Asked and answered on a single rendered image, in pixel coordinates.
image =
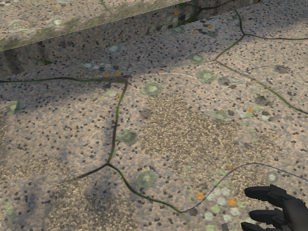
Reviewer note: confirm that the right robot hand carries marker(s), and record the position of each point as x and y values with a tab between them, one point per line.
293	217

